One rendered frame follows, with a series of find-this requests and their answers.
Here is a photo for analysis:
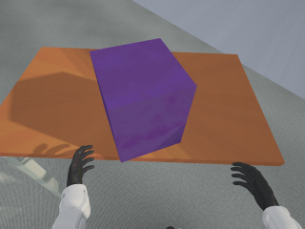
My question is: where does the left robot forearm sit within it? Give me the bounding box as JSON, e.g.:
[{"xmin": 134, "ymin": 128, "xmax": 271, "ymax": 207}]
[{"xmin": 51, "ymin": 183, "xmax": 91, "ymax": 229}]

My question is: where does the carton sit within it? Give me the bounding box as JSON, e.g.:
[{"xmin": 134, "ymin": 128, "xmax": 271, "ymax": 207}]
[{"xmin": 90, "ymin": 38, "xmax": 197, "ymax": 163}]

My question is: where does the robot right hand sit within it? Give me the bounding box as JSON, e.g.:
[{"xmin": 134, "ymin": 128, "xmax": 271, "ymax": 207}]
[{"xmin": 231, "ymin": 162, "xmax": 279, "ymax": 211}]

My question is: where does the table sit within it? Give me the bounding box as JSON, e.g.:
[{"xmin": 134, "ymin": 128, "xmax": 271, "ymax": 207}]
[{"xmin": 0, "ymin": 47, "xmax": 285, "ymax": 198}]

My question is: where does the right robot forearm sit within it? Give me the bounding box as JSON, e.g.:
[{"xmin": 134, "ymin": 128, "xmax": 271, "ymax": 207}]
[{"xmin": 262, "ymin": 205, "xmax": 302, "ymax": 229}]

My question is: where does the robot left hand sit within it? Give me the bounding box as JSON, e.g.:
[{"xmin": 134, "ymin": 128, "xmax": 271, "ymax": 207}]
[{"xmin": 67, "ymin": 145, "xmax": 94, "ymax": 187}]

